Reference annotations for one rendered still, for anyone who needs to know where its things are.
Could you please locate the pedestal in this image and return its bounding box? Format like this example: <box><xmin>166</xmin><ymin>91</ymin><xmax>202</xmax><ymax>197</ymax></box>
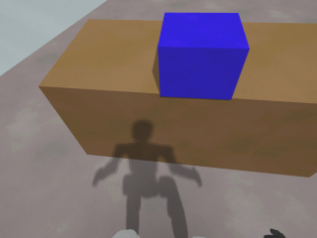
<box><xmin>39</xmin><ymin>19</ymin><xmax>317</xmax><ymax>178</ymax></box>

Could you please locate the robot right hand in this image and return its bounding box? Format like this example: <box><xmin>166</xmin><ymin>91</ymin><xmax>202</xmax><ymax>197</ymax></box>
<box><xmin>264</xmin><ymin>228</ymin><xmax>286</xmax><ymax>238</ymax></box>

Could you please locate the carton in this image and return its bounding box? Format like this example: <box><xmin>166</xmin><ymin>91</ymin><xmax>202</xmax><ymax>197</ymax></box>
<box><xmin>158</xmin><ymin>12</ymin><xmax>250</xmax><ymax>100</ymax></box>

